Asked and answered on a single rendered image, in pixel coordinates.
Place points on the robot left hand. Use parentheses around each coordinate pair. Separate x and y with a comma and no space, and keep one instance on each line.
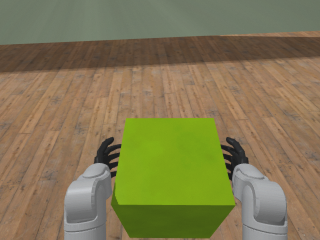
(104,157)

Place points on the left robot forearm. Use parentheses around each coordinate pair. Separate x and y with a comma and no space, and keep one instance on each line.
(85,213)

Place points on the robot right hand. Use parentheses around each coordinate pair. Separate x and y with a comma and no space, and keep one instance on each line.
(238,155)

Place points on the carton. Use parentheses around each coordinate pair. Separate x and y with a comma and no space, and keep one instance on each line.
(171,179)

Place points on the right robot forearm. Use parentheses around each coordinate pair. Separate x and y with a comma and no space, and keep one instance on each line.
(263,204)

